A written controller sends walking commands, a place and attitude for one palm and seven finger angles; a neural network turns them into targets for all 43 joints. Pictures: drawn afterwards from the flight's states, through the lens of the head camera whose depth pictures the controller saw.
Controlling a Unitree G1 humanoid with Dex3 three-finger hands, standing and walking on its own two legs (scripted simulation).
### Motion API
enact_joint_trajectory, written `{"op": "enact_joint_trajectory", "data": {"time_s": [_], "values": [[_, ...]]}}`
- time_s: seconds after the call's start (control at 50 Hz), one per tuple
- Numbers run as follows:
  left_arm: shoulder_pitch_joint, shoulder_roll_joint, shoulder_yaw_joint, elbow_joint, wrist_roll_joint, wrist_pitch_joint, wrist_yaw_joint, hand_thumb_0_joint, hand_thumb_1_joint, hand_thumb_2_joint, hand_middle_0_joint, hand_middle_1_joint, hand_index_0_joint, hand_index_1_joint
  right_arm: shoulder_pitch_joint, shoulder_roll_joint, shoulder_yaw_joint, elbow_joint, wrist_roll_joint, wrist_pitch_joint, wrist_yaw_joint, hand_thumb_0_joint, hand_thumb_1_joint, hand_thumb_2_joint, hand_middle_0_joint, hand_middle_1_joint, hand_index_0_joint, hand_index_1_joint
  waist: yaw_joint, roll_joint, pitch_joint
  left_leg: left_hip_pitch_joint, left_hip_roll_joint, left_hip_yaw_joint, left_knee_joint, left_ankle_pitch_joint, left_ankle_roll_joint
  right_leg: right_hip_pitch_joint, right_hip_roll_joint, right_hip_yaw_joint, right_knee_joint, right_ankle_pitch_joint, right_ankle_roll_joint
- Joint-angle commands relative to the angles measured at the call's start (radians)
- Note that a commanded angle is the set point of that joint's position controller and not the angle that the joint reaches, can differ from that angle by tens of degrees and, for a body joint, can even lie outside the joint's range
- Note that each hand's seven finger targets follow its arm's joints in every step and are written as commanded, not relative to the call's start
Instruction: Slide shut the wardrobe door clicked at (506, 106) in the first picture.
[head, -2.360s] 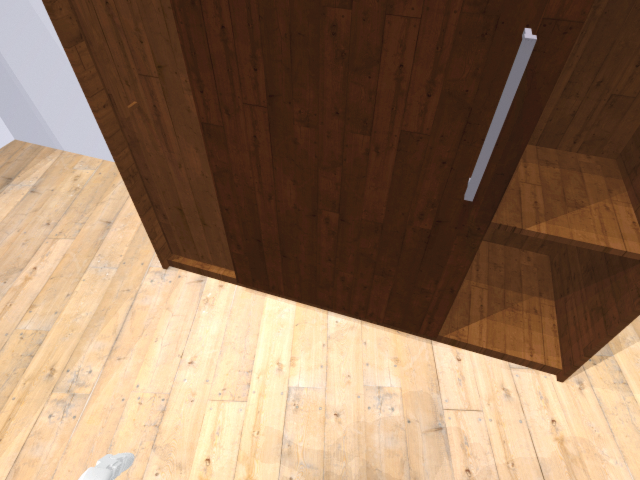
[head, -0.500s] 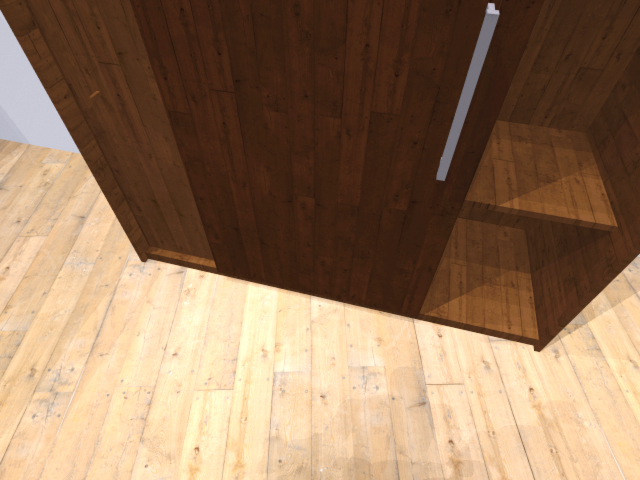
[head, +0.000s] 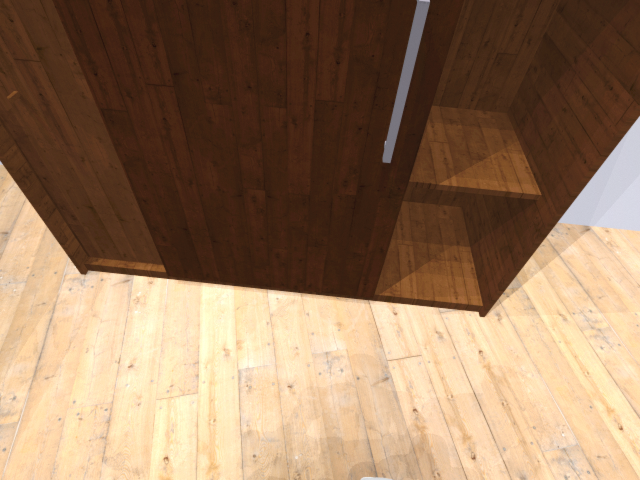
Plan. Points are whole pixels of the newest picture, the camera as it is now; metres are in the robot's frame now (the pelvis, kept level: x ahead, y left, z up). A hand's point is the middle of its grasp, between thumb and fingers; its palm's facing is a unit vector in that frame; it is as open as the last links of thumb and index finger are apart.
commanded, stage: take the last steps up to it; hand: left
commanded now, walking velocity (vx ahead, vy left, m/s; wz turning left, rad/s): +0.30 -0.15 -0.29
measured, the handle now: (401, 87) +0.80 -0.12 +0.10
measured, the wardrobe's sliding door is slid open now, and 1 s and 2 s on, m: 0.40 0.40 0.40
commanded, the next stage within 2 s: come to a stop and stand still in 0.96 s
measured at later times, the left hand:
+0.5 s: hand out of the picture +0.06 +0.09 -0.18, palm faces -0.05 -0.99 -0.14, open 7.4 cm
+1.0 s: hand (295, 354) +0.34 +0.05 -0.17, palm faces -0.14 -0.97 -0.18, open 7.4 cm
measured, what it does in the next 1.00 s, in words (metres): walks ahead: right foot, then left foot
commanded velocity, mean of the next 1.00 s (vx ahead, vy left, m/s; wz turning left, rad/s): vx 0.26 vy -0.15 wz -0.08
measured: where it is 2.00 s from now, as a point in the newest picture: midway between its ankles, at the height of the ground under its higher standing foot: outside the picture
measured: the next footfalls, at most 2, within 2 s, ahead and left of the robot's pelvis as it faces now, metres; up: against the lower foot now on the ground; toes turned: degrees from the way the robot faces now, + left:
right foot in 0.20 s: +0.03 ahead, -0.15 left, +0.00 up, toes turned -10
left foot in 0.62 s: +0.28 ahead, +0.02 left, +0.00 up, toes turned +3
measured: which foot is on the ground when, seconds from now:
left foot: down 0.00-0.22, up 0.24-0.60, down 0.62-1.00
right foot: up 0.00-0.18, down 0.20-0.64, up 0.66-1.00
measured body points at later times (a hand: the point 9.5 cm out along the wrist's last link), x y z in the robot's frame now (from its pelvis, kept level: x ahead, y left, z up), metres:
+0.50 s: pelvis +0.09 -0.07 +0.00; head +0.10 -0.06 +0.45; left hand +0.06 +0.14 -0.16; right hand +0.12 -0.33 -0.14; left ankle +0.17 +0.04 -0.69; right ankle +0.00 -0.14 -0.74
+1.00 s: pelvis +0.25 -0.13 +0.00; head +0.27 -0.12 +0.45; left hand +0.35 +0.10 -0.15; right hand +0.17 -0.34 -0.15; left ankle +0.24 +0.02 -0.74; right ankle +0.32 -0.30 -0.69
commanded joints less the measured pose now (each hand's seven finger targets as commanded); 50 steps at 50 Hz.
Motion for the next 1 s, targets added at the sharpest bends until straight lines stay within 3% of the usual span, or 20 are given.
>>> {"op": "enact_joint_trajectory", "data": {"time_s": [0.0,0.06,0.1,0.16,0.18,0.2,0.22,0.26,0.32,0.5,0.56,0.58,0.6,0.62,0.64,0.7,0.76,0.8,0.88,0.98], "values": [[-0.039,0.033,0.007,-0.073,0.008,-0.025,-0.028,0.000,0.900,0.900,-0.200,-0.300,-0.200,-0.300,0.054,-0.203,-0.053,-0.042,-0.010,-0.027,-0.004,0.000,-0.900,-0.900,0.200,0.300,0.200,0.300,-0.035,0.212,0.015,0.102,0.269,-0.211,-0.248,-0.035,0.144,-0.089,-0.059,-0.075,-0.078,-0.021,0.011],[-0.084,0.033,0.007,-0.091,0.010,-0.032,-0.046,0.000,0.900,0.900,-0.200,-0.300,-0.200,-0.300,0.096,-0.228,-0.066,-0.020,-0.013,-0.031,0.000,0.000,-0.900,-0.900,0.200,0.300,0.200,0.300,-0.058,0.189,0.045,0.095,0.313,-0.229,-0.268,-0.149,0.143,-0.049,-0.069,-0.096,-0.208,-0.049,-0.002],[-0.056,0.029,0.012,-0.088,0.009,-0.037,-0.052,0.000,0.900,0.900,-0.200,-0.300,-0.200,-0.300,0.074,-0.247,-0.073,-0.022,-0.013,-0.034,0.002,0.000,-0.900,-0.900,0.200,0.300,0.200,0.300,-0.042,0.186,0.047,0.021,0.325,-0.216,-0.253,-0.183,0.125,0.058,-0.065,-0.106,-0.305,-0.042,-0.014],[0.115,0.045,0.022,-0.018,0.010,-0.056,-0.048,0.000,0.900,0.900,-0.200,-0.300,-0.200,-0.300,0.046,-0.222,-0.070,-0.015,-0.009,-0.032,0.009,0.000,-0.900,-0.900,0.200,0.300,0.200,0.300,0.043,0.076,-0.028,-0.115,0.231,-0.077,-0.010,-0.174,0.043,0.373,-0.025,-0.143,-0.575,0.116,-0.037],[0.197,0.126,0.037,0.011,0.016,-0.070,-0.035,0.000,0.900,0.900,-0.200,-0.300,-0.200,-0.300,0.039,-0.159,-0.054,-0.035,0.005,-0.032,0.014,0.000,-0.900,-0.900,0.200,0.300,0.200,0.300,0.076,-0.146,-0.068,-0.320,0.136,0.053,0.231,-0.262,-0.011,0.563,-0.198,0.070,-0.676,-0.036,-0.097],[0.279,0.202,0.050,0.037,0.008,-0.072,-0.017,0.000,0.900,0.900,-0.200,-0.300,-0.200,-0.300,-0.087,-0.111,-0.031,-0.099,0.003,-0.037,0.022,0.000,-0.900,-0.900,0.200,0.300,0.200,0.300,0.136,-0.328,-0.014,-0.541,0.024,0.068,0.477,-0.404,-0.040,0.581,-0.370,0.403,-0.775,-0.069,-0.200],[0.306,0.179,0.045,0.044,0.001,-0.073,-0.002,0.000,0.900,0.900,-0.200,-0.300,-0.200,-0.300,-0.163,-0.139,-0.038,-0.120,-0.004,-0.033,0.027,0.000,-0.900,-0.900,0.200,0.300,0.200,0.300,0.146,-0.169,0.029,-0.575,0.056,-0.034,0.588,-0.337,-0.023,0.526,-0.403,0.399,-0.785,-0.087,-0.247],[0.195,0.129,0.036,0.035,0.003,-0.085,0.007,0.000,0.900,0.900,-0.200,-0.300,-0.200,-0.300,-0.138,-0.134,-0.043,-0.094,-0.005,-0.032,0.033,0.000,-0.900,-0.900,0.200,0.300,0.200,0.300,0.082,-0.134,0.072,-0.547,0.101,-0.063,0.635,-0.213,-0.020,0.416,-0.348,0.326,-0.787,-0.119,-0.251],[0.140,0.070,0.010,0.033,0.007,-0.111,0.010,0.000,0.900,0.900,-0.200,-0.300,-0.200,-0.300,-0.075,-0.089,-0.044,-0.057,-0.009,-0.024,0.044,0.000,-0.900,-0.900,0.200,0.300,0.200,0.300,0.013,-0.016,0.087,-0.438,0.101,-0.037,0.598,-0.091,-0.040,0.307,-0.276,0.149,-0.765,0.130,-0.223],[0.232,0.058,-0.005,0.115,0.010,-0.122,0.018,0.000,0.900,0.900,-0.200,-0.300,-0.200,-0.300,-0.164,-0.056,-0.039,-0.088,0.000,-0.035,0.047,0.000,-0.900,-0.900,0.200,0.300,0.200,0.300,0.020,-0.020,0.091,-0.357,0.082,0.003,0.304,-0.025,-0.024,0.373,-0.248,0.083,-0.710,0.451,-0.218],[0.201,0.065,-0.001,0.124,0.003,-0.120,0.010,0.000,0.900,0.900,-0.200,-0.300,-0.200,-0.300,0.011,-0.074,-0.047,-0.026,-0.001,-0.053,0.025,0.000,-0.900,-0.900,0.200,0.300,0.200,0.300,-0.066,0.014,0.016,-0.053,0.007,0.076,0.124,0.056,-0.002,0.327,-0.183,-0.002,-0.486,0.710,-0.178],[0.208,0.049,0.000,0.126,-0.004,-0.120,0.008,0.000,0.900,0.900,-0.200,-0.300,-0.200,-0.300,0.153,-0.113,-0.058,0.018,-0.006,-0.059,0.013,0.000,-0.900,-0.900,0.200,0.300,0.200,0.300,-0.119,0.054,-0.072,0.156,0.042,0.020,0.031,0.128,0.009,0.262,-0.140,-0.029,-0.283,0.670,-0.144],[0.272,-0.005,-0.003,0.114,-0.013,-0.113,-0.003,0.000,0.900,0.900,-0.200,-0.300,-0.200,-0.300,0.263,-0.231,-0.083,0.046,-0.020,-0.065,-0.002,0.000,-0.900,-0.900,0.200,0.300,0.200,0.300,-0.131,0.282,-0.188,0.388,0.312,-0.345,-0.052,0.127,0.092,0.047,-0.037,-0.092,0.003,0.312,-0.079],[0.258,0.000,-0.013,0.082,-0.010,-0.110,-0.011,0.000,0.900,0.900,-0.200,-0.300,-0.200,-0.300,0.315,-0.296,-0.087,0.052,-0.007,-0.059,-0.008,0.000,-0.900,-0.900,0.200,0.300,0.200,0.300,-0.126,0.382,-0.206,0.428,0.500,-0.643,-0.201,0.106,0.179,-0.112,0.026,-0.056,0.260,-0.124,-0.066],[0.214,0.029,0.000,0.073,0.002,-0.099,-0.009,0.000,0.900,0.900,-0.200,-0.300,-0.200,-0.300,0.244,-0.274,-0.080,0.039,0.000,-0.048,-0.009,0.000,-0.900,-0.900,0.200,0.300,0.200,0.300,-0.104,0.216,-0.111,0.282,0.526,-0.637,-0.261,-0.061,0.212,-0.137,-0.034,0.020,0.351,-0.113,-0.079],[0.151,-0.009,0.010,0.082,0.021,-0.076,-0.027,0.000,0.900,0.900,-0.200,-0.300,-0.200,-0.300,0.056,-0.125,-0.040,-0.001,-0.004,-0.065,-0.008,0.000,-0.900,-0.900,0.200,0.300,0.200,0.300,-0.018,0.137,0.127,-0.090,0.387,-0.386,-0.347,-0.188,0.106,-0.126,-0.121,0.004,0.342,0.092,-0.044],[0.223,-0.059,0.008,0.100,0.019,-0.055,-0.032,0.000,0.900,0.900,-0.200,-0.300,-0.200,-0.300,0.042,-0.089,-0.036,0.009,-0.003,-0.079,-0.005,0.000,-0.900,-0.900,0.200,0.300,0.200,0.300,0.034,0.134,0.069,-0.112,0.296,-0.147,-0.308,-0.010,0.079,-0.072,-0.131,-0.032,0.262,0.184,-0.016],[0.212,-0.062,0.009,0.091,0.017,-0.046,-0.033,0.000,0.900,0.900,-0.200,-0.300,-0.200,-0.300,0.047,-0.098,-0.039,0.011,-0.001,-0.077,-0.001,0.000,-0.900,-0.900,0.200,0.300,0.200,0.300,0.036,0.163,0.062,-0.106,0.262,-0.074,-0.306,0.018,0.076,-0.092,-0.139,-0.058,0.204,0.235,0.001],[0.084,-0.044,0.010,0.037,0.012,-0.046,-0.042,0.000,0.900,0.900,-0.200,-0.300,-0.200,-0.300,0.097,-0.125,-0.052,0.029,-0.003,-0.067,0.007,0.000,-0.900,-0.900,0.200,0.300,0.200,0.300,0.005,0.190,0.097,-0.051,0.262,-0.053,-0.321,0.038,0.102,-0.138,-0.168,-0.098,-0.004,0.270,0.022],[-0.026,-0.027,0.009,0.000,0.005,-0.067,-0.042,0.000,0.900,0.900,-0.200,-0.300,-0.200,-0.300,0.134,-0.150,-0.067,0.043,-0.012,-0.052,0.014,0.000,-0.900,-0.900,0.200,0.300,0.200,0.300,-0.033,0.231,0.081,-0.016,0.277,-0.054,-0.254,0.074,0.105,-0.009,-0.137,-0.152,-0.292,0.198,0.016]]}}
